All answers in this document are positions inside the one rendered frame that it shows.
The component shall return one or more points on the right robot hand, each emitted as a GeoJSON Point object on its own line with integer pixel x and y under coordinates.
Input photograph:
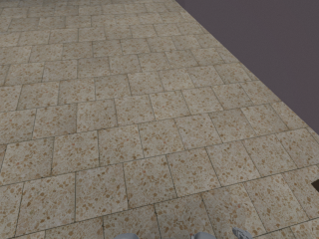
{"type": "Point", "coordinates": [241, 234]}

